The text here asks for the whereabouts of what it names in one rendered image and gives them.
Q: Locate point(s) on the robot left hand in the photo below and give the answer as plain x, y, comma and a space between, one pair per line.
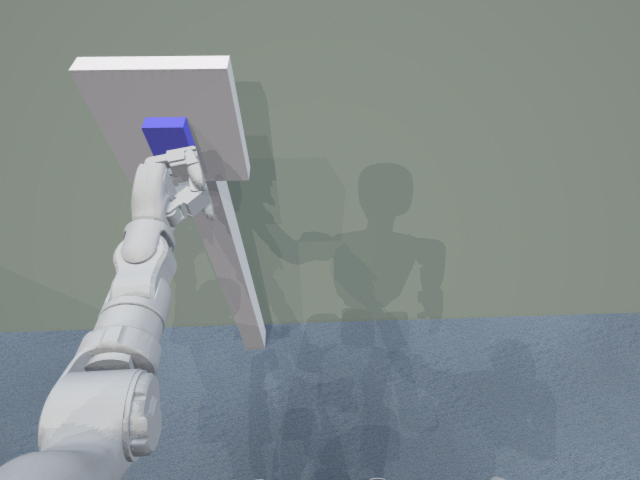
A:
154, 195

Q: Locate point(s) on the button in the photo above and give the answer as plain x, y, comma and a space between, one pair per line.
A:
167, 133

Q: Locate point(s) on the panel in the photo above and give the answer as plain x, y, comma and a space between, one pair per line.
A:
121, 91

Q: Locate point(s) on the left robot forearm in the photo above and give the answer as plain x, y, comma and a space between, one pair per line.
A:
133, 317

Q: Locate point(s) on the left robot upper arm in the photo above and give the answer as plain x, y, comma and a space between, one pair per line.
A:
96, 425

